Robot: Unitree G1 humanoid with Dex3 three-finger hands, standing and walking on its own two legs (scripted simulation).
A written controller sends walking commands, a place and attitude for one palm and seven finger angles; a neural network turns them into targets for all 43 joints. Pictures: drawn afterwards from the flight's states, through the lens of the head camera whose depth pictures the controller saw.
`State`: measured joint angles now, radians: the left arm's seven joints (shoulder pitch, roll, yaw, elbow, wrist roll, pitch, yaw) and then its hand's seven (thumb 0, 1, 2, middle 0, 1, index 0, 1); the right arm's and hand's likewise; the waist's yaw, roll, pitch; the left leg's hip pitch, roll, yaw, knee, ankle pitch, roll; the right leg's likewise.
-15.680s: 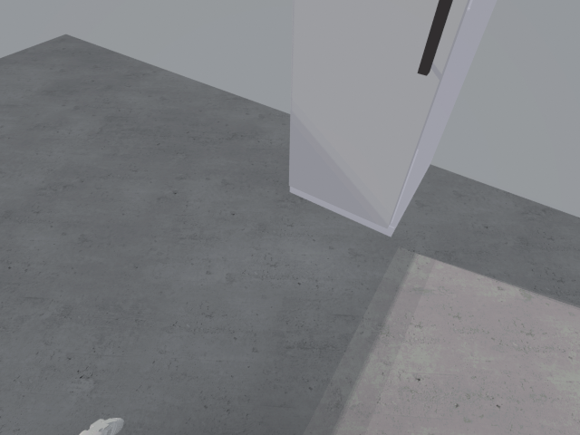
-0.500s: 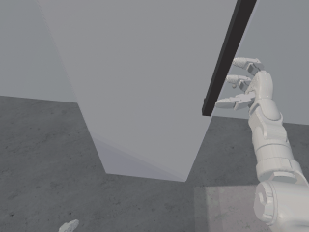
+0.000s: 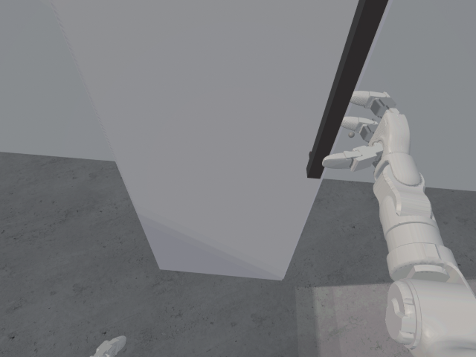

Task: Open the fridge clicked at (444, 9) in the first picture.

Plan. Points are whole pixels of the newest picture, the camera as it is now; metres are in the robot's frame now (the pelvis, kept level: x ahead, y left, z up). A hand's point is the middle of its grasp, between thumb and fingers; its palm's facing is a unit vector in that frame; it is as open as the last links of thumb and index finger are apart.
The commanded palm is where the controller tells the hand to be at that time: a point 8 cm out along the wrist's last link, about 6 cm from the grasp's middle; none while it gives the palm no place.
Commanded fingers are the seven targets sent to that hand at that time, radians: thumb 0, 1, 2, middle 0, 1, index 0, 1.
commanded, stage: move the hooked fingers beside the handle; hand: right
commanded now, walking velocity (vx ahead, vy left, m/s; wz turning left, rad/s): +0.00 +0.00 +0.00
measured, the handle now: (345, 67) +0.50 -0.11 +0.26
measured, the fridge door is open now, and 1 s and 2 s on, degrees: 0 0 0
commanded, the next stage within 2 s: none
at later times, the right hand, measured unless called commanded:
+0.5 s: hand (364, 140) +0.43 -0.16 +0.17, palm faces +0.03 +1.00 +0.02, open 14.0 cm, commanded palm +0.41 -0.21 +0.17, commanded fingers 0.00 0.50 -0.30 0.30 1.20 0.30 1.20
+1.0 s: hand (374, 144) +0.43 -0.17 +0.17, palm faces +0.02 +1.00 +0.02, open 14.0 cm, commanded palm +0.40 -0.22 +0.17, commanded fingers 0.00 0.50 -0.30 0.30 1.20 0.30 1.20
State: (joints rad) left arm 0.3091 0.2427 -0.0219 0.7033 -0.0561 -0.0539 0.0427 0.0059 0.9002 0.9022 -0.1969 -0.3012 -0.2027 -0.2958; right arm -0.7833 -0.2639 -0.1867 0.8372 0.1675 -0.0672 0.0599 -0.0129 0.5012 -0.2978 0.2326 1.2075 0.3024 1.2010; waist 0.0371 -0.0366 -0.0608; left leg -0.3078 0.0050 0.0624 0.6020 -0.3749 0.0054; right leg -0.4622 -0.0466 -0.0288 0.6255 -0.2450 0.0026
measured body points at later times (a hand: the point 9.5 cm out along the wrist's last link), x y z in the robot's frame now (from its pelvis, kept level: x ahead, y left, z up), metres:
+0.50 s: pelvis +0.01 +0.00 +0.00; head +0.01 +0.01 +0.45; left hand +0.10 +0.26 -0.11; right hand +0.43 -0.21 +0.17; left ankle -0.04 +0.11 -0.73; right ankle +0.04 -0.12 -0.73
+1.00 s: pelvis +0.00 +0.00 +0.00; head +0.01 +0.01 +0.45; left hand +0.10 +0.25 -0.11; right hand +0.42 -0.23 +0.17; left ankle -0.04 +0.11 -0.73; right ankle +0.04 -0.12 -0.73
